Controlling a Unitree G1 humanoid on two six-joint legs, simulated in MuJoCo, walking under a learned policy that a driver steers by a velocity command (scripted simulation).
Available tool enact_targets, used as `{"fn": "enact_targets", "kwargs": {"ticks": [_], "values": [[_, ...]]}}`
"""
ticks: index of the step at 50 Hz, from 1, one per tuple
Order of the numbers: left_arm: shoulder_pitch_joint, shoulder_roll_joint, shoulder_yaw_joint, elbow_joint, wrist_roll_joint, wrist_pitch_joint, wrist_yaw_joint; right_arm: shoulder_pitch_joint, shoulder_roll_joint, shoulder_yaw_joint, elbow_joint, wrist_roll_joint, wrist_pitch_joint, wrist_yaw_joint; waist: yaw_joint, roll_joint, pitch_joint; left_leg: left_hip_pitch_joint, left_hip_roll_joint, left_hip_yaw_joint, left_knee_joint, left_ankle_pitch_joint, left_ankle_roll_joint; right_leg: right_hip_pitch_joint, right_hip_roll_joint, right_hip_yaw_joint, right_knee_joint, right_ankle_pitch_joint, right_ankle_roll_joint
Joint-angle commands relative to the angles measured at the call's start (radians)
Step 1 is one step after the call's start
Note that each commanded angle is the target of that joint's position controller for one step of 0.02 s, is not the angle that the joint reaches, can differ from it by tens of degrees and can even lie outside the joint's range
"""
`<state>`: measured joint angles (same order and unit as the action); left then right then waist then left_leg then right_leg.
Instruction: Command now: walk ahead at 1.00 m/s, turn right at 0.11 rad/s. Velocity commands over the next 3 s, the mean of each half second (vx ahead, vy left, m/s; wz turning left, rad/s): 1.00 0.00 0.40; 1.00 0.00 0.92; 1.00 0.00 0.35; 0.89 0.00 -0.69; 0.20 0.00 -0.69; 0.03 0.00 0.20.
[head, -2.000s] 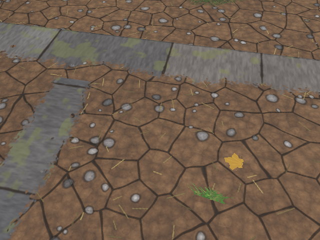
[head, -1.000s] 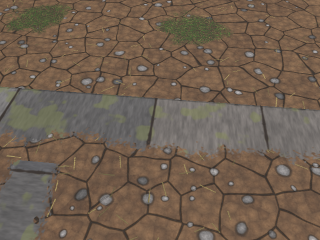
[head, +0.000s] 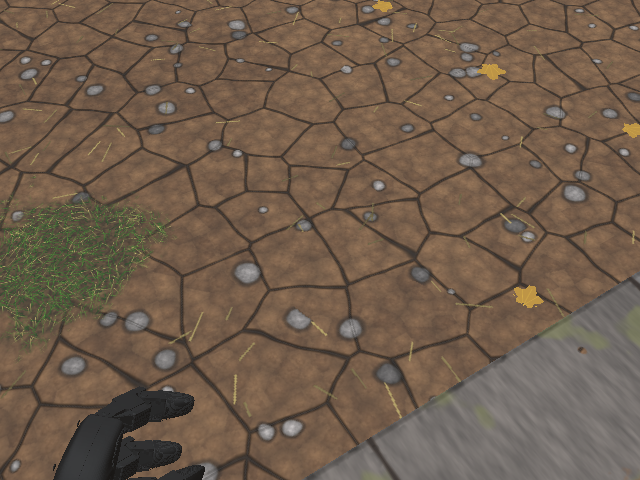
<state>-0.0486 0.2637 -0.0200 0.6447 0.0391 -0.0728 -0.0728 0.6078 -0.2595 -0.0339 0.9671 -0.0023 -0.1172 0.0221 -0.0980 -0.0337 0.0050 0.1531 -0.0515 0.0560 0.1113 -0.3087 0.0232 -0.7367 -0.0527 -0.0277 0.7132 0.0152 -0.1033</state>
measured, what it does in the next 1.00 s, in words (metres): walks ahead, turning left: right foot, then left foot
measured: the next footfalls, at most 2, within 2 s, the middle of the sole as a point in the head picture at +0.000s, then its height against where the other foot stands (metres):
right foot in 0.10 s outside the picture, level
left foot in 0.56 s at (259, 374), level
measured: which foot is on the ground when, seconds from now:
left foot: down 0.00-0.12, up 0.14-0.54, down 0.56-0.96, up 0.98-1.00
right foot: up 0.00-0.08, down 0.10-0.56, up 0.58-0.96, down 0.98-1.00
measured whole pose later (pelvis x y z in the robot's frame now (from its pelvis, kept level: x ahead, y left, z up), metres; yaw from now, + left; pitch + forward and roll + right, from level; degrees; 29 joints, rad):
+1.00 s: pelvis +0.94 +0.13 -0.02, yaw +42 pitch +2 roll +0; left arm -0.01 0.27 -0.02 0.58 0.05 -0.09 0.01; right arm 0.44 -0.37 -0.11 0.83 0.00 -0.06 0.01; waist -0.11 0.02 0.02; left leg -0.03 -0.16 -0.28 0.76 -0.52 0.13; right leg -0.53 -0.03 0.06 0.56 -0.12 0.03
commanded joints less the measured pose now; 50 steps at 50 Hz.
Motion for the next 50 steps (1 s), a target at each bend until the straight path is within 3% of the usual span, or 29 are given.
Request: {"fn": "enact_targets", "kwargs": {"ticks": [1, 3, 4, 5, 6, 7, 8, 10, 12, 14, 17, 23, 25, 26, 27, 28, 29, 30, 31, 32, 34, 36, 39, 43, 45, 47, 48, 49, 50], "values": [[-0.048, 0.061, 0.007, -0.054, -0.001, -0.01, 0.008, -0.082, -0.18, -0.026, -0.062, 0.003, -0.023, -0.004, 0.096, 0.101, 0.1, -0.19, 0.232, -0.03, -0.049, 0.904, 0.115, 0.268, 0.063, -0.088, -0.104, 0.041, -0.033], [0.081, 0.11, 0.029, -0.016, 0.012, -0.01, 0.031, -0.063, -0.223, -0.031, -0.042, -0.01, -0.002, -0.022, 0.169, 0.159, -0.02, -0.092, 0.258, -0.005, 0.221, 1.246, 0.093, 0.432, 0.132, -0.1, -0.118, -0.096, -0.061], [0.279, 0.141, 0.048, 0.05, 0.009, -0.009, 0.045, -0.084, -0.237, -0.033, -0.041, -0.015, 0.016, -0.034, 0.26, 0.169, -0.119, -0.124, 0.258, 0.006, 0.459, 1.269, 0.081, 0.632, 0.15, -0.085, -0.143, -0.136, -0.079], [0.459, 0.192, 0.073, 0.105, 0.019, -0.008, 0.062, -0.1, -0.212, -0.026, -0.053, -0.016, 0.023, -0.037, 0.334, 0.147, -0.198, -0.312, 0.226, -0.006, 0.753, 1.044, 0.074, 0.89, 0.059, 0.013, -0.144, -0.197, -0.1], [0.533, 0.277, 0.099, 0.118, 0.045, -0.009, 0.079, -0.044, -0.061, 0.004, -0.093, -0.01, 0.02, -0.025, 0.267, -0.093, -0.326, -0.61, 0.101, -0.009, 1.159, 0.191, 0.074, 1.143, -0.242, 0.385, -0.161, -0.478, -0.132], [0.514, 0.274, 0.104, 0.1, 0.032, -0.002, 0.071, 0.007, -0.073, 0.001, -0.119, 0.031, 0.015, -0.025, 0.225, -0.176, -0.453, -0.817, 0.012, -0.127, 1.401, -0.152, 0.085, 1.218, -0.406, 0.848, -0.359, -0.593, -0.194], [0.433, 0.206, 0.101, 0.114, 0.009, -0.004, 0.067, -0.135, -0.138, -0.015, -0.14, 0.02, 0.016, -0.032, 0.209, -0.05, -0.262, -0.903, 0.088, -0.145, 1.37, -0.014, 0.099, 1.067, -0.325, 0.695, -0.411, -0.595, -0.158], [0.354, 0.117, 0.087, 0.138, 0.009, -0.028, 0.063, -0.22, -0.098, -0.006, -0.141, 0.01, 0.024, -0.016, 0.148, 0.042, -0.035, -0.855, 0.153, -0.14, 1.243, 0.073, 0.09, 0.758, -0.254, 0.426, -0.484, -0.367, -0.11], [0.355, 0.074, 0.074, 0.168, -0.005, -0.047, 0.066, -0.173, -0.055, -0.002, -0.122, -0.017, 0.064, 0.008, 0.079, -0.01, 0.012, -0.768, 0.186, -0.144, 1.19, 0.076, 0.071, 0.599, -0.209, 0.269, -0.551, -0.297, -0.069], [0.368, 0.053, 0.07, 0.198, -0.028, -0.067, 0.061, -0.251, -0.038, -0.005, -0.15, -0.023, 0.092, 0.02, 0.062, -0.016, 0.075, -0.835, 0.208, -0.132, 1.153, 0.105, 0.061, 0.575, -0.184, 0.143, -0.595, -0.185, -0.034], [0.379, 0.05, 0.067, 0.216, -0.023, -0.08, 0.057, -0.408, -0.017, 0.004, -0.216, -0.014, 0.096, 0.034, 0.067, -0.02, 0.128, -0.885, 0.194, -0.059, 1.017, 0.276, 0.06, 0.55, -0.109, -0.077, -0.625, 0.083, 0.02], [0.457, 0.133, 0.067, 0.24, -0.033, -0.081, 0.095, -0.557, -0.045, 0.015, -0.267, -0.014, 0.079, 0.063, 0.071, -0.012, 0.103, -0.688, 0.042, 0.154, 0.608, 0.493, 0.133, 0.724, -0.098, -0.257, -0.541, 0.776, 0.107], [0.437, 0.198, 0.083, 0.222, -0.023, -0.052, 0.123, -0.423, -0.1, -0.002, -0.231, -0.014, 0.084, 0.057, -0.013, -0.072, 0.006, -0.533, -0.031, 0.176, 0.59, 0.389, 0.156, 0.806, -0.138, -0.253, -0.323, 1.087, 0.121], [0.395, 0.226, 0.093, 0.205, -0.014, -0.032, 0.132, -0.261, -0.142, -0.021, -0.188, -0.016, 0.087, 0.049, -0.1, -0.088, -0.072, -0.365, -0.059, 0.158, 0.604, 0.318, 0.179, 0.78, -0.16, -0.238, -0.114, 1.16, 0.116], [0.329, 0.243, 0.101, 0.181, -0.001, -0.013, 0.131, -0.035, -0.192, -0.049, -0.121, -0.018, 0.09, 0.033, -0.203, -0.078, -0.158, -0.144, -0.055, 0.084, 0.593, 0.227, 0.223, 0.677, -0.173, -0.206, 0.188, 1.086, 0.101], [0.294, 0.224, 0.105, 0.181, 0.002, -0.002, 0.111, 0.042, -0.23, -0.078, -0.093, -0.001, 0.093, 0.009, -0.227, 0.03, -0.147, -0.02, -0.01, -0.018, 0.501, 0.157, 0.273, 0.518, -0.048, -0.213, 0.612, 0.43, 0.09], [0.295, 0.04, 0.056, 0.12, 0.026, -0.024, 0.093, -0.055, -0.288, -0.089, -0.091, 0.003, 0.104, -0.004, -0.07, 0.278, -0.057, 0.071, 0.109, -0.259, 0.596, 0.396, 0.318, 0.121, 0.105, -0.136, 0.974, -0.518, 0.104], [0.349, 0.05, 0.042, 0.005, -0.012, -0.048, 0.085, -0.11, -0.362, -0.106, -0.141, -0.018, 0.112, -0.009, -0.006, 0.302, -0.277, 0.279, 0.276, -0.753, 0.33, 0.066, 0.522, -0.134, 0.116, 0.08, 1.071, -0.537, 0.118], [0.282, 0.102, 0.038, 0.002, 0.001, -0.074, 0.083, -0.151, -0.292, -0.102, -0.17, -0.022, 0.112, -0.017, -0.016, 0.099, -0.181, 0.178, 0.317, -0.896, 0.121, -0.187, 0.476, -0.196, 0.057, 0.135, 0.957, -0.448, 0.099], [0.251, 0.129, 0.044, 0.01, -0.001, -0.08, 0.078, -0.187, -0.222, -0.086, -0.161, -0.021, 0.108, -0.022, 0.036, -0.038, -0.041, -0.011, 0.294, -0.824, 0.081, -0.198, 0.417, -0.153, 0.01, 0.133, 0.829, -0.371, 0.099], [0.252, 0.111, 0.036, 0.012, 0.032, -0.045, 0.079, -0.239, -0.198, -0.073, -0.168, -0.011, 0.08, -0.027, 0.122, -0.102, 0.048, -0.295, 0.207, -0.651, 0.081, -0.009, 0.37, -0.006, -0.043, 0.129, 0.678, -0.379, 0.135], [0.229, 0.087, 0.026, -0.006, 0.04, 0.001, 0.073, -0.259, -0.181, -0.062, -0.173, -0.003, 0.052, -0.023, 0.152, -0.084, 0.088, -0.5, 0.13, -0.528, 0.052, 0.058, 0.35, 0.099, -0.081, 0.099, 0.513, -0.383, 0.17], [0.053, 0.056, 0.008, -0.084, 0.016, 0.007, 0.057, -0.246, -0.198, -0.072, -0.184, -0.001, 0.033, -0.017, 0.098, -0.018, 0.115, -0.6, 0.037, -0.414, 0.032, 0.205, 0.303, 0.202, -0.074, 0.044, 0.196, -0.129, 0.183], [-0.04, 0.061, 0.006, -0.124, -0.015, 0.001, 0.052, -0.181, -0.223, -0.092, -0.185, 0.009, 0.037, -0.003, 0.009, 0.072, 0.047, -0.416, 0.041, -0.424, 0.103, 0.435, 0.231, 0.281, 0.001, 0.028, -0.073, 0.085, 0.151], [-0.033, 0.089, 0.015, -0.131, -0.016, -0.006, 0.058, -0.189, -0.23, -0.098, -0.195, 0.005, 0.041, -0.011, 0.016, 0.092, 0.028, -0.332, 0.061, -0.456, 0.17, 0.493, 0.197, 0.34, 0.022, 0.053, -0.18, 0.054, 0.14], [0.137, 0.169, 0.05, -0.085, -0.019, -0.013, 0.077, -0.224, -0.273, -0.107, -0.209, -0.007, 0.041, -0.014, 0.104, 0.087, -0.087, -0.267, 0.059, -0.462, 0.391, 0.72, 0.153, 0.541, 0.071, 0.058, -0.197, -0.102, 0.122], [0.334, 0.209, 0.072, -0.041, -0.019, -0.018, 0.091, -0.278, -0.296, -0.11, -0.219, -0.01, 0.036, -0.009, 0.228, 0.068, -0.186, -0.331, 0.025, -0.429, 0.62, 0.73, 0.129, 0.756, 0.054, 0.05, -0.191, -0.168, 0.11], [0.564, 0.277, 0.1, -0.005, 0.004, -0.021, 0.114, -0.312, -0.205, -0.083, -0.248, -0.01, 0.023, -0.007, 0.32, -0.007, -0.316, -0.491, -0.02, -0.367, 0.943, 0.501, 0.118, 1.009, -0.118, 0.211, -0.173, -0.458, 0.081], [0.554, 0.353, 0.113, -0.007, 0.053, -0.021, 0.113, -0.203, -0.028, -0.037, -0.299, 0.034, 0.022, -0.011, 0.202, -0.317, -0.412, -0.805, -0.124, -0.255, 1.234, -0.251, 0.091, 1.212, -0.424, 0.745, -0.363, -0.762, 0.009]]}}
